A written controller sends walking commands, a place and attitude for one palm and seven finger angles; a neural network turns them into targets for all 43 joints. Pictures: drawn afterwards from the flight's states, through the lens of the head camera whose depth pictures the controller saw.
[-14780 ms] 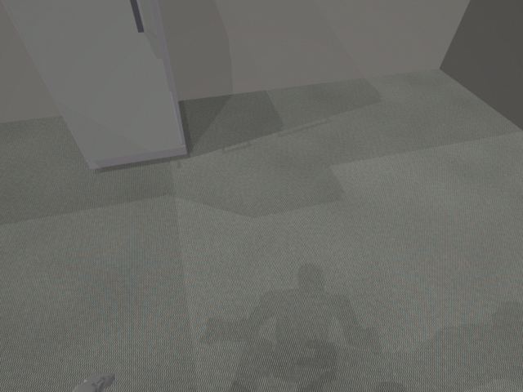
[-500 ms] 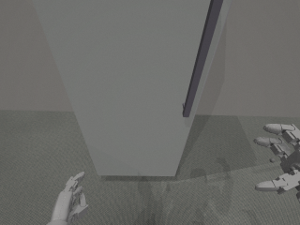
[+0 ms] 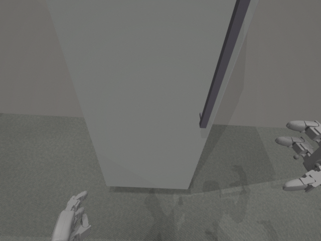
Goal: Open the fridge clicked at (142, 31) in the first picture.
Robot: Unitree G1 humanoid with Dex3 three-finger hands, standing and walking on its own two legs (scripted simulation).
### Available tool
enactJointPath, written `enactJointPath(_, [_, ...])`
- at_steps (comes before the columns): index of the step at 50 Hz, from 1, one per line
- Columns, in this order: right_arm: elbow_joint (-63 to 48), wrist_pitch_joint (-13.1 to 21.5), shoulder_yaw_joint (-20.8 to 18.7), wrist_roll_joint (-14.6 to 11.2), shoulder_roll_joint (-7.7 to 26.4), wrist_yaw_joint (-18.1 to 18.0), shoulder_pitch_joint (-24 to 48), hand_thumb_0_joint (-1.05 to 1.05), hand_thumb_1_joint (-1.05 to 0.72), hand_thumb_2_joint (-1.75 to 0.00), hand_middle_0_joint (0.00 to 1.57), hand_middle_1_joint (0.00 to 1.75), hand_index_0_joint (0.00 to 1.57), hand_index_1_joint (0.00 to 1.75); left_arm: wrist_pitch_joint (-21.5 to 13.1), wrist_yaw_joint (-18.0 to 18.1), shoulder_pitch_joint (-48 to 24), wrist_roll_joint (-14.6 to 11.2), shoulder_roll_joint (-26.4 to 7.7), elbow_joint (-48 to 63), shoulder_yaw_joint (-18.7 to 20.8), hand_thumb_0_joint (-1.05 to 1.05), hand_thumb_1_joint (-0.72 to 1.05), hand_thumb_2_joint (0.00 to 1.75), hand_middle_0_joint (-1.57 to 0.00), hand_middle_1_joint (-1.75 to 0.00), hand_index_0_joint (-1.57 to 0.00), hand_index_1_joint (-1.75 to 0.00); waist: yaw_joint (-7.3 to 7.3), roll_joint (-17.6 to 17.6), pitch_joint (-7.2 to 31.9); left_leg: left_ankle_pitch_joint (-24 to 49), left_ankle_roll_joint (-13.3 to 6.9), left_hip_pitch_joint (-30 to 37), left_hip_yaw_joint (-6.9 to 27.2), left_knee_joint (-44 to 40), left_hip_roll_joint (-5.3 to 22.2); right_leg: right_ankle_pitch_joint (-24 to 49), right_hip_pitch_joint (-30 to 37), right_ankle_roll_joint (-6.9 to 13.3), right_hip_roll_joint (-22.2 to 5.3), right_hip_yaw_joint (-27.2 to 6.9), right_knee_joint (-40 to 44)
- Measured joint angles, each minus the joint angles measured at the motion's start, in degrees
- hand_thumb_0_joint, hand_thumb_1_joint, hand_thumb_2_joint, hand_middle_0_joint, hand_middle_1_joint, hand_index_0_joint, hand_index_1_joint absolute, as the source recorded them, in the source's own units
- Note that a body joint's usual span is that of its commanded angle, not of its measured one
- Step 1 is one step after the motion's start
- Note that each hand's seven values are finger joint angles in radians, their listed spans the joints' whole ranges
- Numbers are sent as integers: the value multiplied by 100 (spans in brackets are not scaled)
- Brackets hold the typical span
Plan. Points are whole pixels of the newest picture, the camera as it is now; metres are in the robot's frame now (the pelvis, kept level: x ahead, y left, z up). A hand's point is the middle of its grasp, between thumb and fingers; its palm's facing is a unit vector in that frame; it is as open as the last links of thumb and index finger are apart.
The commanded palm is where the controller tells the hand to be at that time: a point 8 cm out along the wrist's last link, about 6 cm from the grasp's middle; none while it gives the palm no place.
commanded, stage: raise the hand to about handle height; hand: right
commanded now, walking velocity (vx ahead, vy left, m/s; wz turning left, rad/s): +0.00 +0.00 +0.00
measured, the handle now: (217, 69) +0.52 -0.14 +0.19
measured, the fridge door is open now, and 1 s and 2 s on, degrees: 0 0 0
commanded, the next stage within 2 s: move the hooked fingers beside the handle in 0.28 s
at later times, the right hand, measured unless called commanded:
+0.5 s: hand (302, 156) +0.27 -0.28 +0.15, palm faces +0.08 +1.00 -0.02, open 14.0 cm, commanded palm +0.25 -0.32 +0.15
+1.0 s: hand (272, 129) +0.35 -0.25 +0.14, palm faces +0.04 +1.00 +0.00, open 14.0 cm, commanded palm +0.33 -0.30 +0.14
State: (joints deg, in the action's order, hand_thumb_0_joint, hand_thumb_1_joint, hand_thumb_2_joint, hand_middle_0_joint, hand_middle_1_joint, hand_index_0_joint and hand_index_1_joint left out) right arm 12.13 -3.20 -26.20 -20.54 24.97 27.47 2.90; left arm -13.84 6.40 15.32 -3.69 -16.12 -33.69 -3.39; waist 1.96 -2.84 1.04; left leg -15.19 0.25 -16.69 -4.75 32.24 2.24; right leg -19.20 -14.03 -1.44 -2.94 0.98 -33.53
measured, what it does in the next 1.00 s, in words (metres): stands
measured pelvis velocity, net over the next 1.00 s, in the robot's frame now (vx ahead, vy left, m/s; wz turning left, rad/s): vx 0.00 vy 0.00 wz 0.01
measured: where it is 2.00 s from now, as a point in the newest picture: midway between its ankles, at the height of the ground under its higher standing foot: outside the picture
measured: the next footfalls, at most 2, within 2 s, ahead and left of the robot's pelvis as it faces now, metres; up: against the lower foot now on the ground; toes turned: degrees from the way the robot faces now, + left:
none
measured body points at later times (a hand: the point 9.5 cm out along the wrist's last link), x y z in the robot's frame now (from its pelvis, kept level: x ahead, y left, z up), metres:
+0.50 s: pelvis -0.01 +0.00 +0.00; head -0.02 +0.01 +0.45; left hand +0.17 +0.23 -0.07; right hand +0.26 -0.33 +0.15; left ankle +0.02 +0.12 -0.73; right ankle -0.02 -0.13 -0.73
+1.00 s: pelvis +0.00 +0.00 +0.00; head +0.01 +0.02 +0.45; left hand +0.14 +0.26 -0.09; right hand +0.34 -0.30 +0.14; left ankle +0.02 +0.12 -0.73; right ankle -0.02 -0.13 -0.73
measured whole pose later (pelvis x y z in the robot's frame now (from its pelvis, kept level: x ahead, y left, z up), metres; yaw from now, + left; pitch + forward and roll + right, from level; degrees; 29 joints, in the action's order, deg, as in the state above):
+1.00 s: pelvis +0.00 +0.00 +0.00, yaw +1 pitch +2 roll +0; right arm 28.1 0.5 -23.4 -16.3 24.7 22.8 19.5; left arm -10.8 7.0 16.8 -3.6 -16.1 -35.4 -3.1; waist 0.3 -1.9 0.7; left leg -14.5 0.0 -19.0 -4.1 31.7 2.0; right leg -18.2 -15.7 -1.7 -3.1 1.5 -32.2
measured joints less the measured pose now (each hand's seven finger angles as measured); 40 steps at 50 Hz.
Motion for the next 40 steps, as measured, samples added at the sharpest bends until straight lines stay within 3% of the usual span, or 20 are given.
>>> enactJointPath(6, [-247, 279, -64, 31, -138, -182, -82, -1, 50, -30, 30, 120, 30, 120, -56, 27, 39, 19, 57, -40, 7, 2, 91, 90, -20, -30, -20, -30, 52, 81, 1, 21, -11, 137, -5, -76, -22, 15, 130, -12, -18, -3, 65])
enactJointPath(14, [-9, -24, 56, 138, -13, -140, 85, -1, 50, -30, 30, 120, 30, 120, -2, 81, -57, -11, 71, -4, -42, 2, 90, 90, -20, -30, -20, -30, 63, -1, -61, 91, 1, 198, -27, -161, -3, 78, 164, 4, 6, -26, 116])
enactJointPath(22, [0, 151, -2, 29, -49, -111, 77, -1, 50, -30, 30, 120, 30, 120, -17, 48, -47, 3, 139, -33, -92, 2, 90, 90, -20, -30, -20, -30, 74, 21, -17, 113, 0, 214, -17, -192, 0, 111, 194, 0, 11, -16, 174])
enactJointPath(28, [452, 52, 229, 200, -74, -220, 571, -1, 50, -30, 30, 120, 30, 120, 15, 122, -56, -21, 84, -89, -89, 2, 90, 90, -20, -30, -20, -30, 94, 12, -114, 134, -2, 179, -76, -184, 19, 137, 112, 2, 29, -80, 127])
enactJointPath(34, [702, 232, 493, 334, -169, -354, 1079, -1, 50, -30, 30, 120, 30, 120, 15, 160, -89, 6, 90, -158, -91, 2, 90, 90, -20, -30, -20, -30, -12, 54, -158, 154, -10, 66, -55, -164, 28, 172, 29, 0, 40, -62, 150])
enactJointPath(40, [1195, 189, 343, 381, -46, -430, 1388, -1, 50, -30, 30, 120, 30, 120, 127, 97, -18, 13, 114, -129, -88, 2, 90, 90, -20, -30, -20, -30, -179, 100, -45, 136, -24, -63, 36, -138, -5, 167, -15, -17, 11, 32, 211])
